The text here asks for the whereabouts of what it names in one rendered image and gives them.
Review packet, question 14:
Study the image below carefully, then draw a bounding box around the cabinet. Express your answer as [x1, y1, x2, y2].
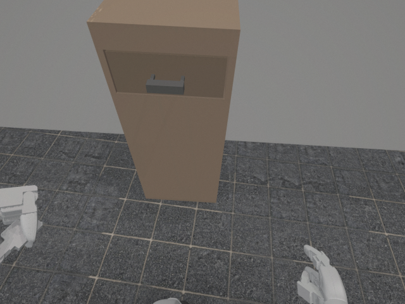
[87, 0, 240, 203]

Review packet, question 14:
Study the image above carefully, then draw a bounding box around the drawer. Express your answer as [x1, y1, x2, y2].
[105, 50, 228, 98]

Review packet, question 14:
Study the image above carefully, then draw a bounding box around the left robot hand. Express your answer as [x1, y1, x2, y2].
[0, 185, 42, 265]

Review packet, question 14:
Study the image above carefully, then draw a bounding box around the handle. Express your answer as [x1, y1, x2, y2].
[146, 74, 185, 95]

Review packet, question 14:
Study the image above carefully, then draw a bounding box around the right robot hand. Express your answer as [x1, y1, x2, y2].
[297, 245, 347, 304]

